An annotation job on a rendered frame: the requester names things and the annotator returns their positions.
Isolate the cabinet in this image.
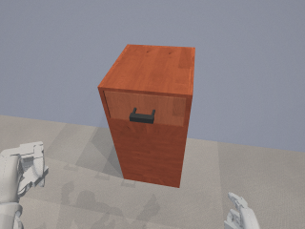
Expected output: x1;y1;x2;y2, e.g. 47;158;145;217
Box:
97;44;195;188

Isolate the left robot forearm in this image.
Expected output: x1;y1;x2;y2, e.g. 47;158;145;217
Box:
0;202;24;229

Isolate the handle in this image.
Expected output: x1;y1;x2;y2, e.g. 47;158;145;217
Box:
129;107;155;124

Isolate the robot left hand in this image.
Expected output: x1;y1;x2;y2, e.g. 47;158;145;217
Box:
0;141;49;204

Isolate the robot right hand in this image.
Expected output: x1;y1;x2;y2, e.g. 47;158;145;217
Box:
224;192;261;229

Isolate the drawer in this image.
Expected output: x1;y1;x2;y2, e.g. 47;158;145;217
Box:
104;91;186;126

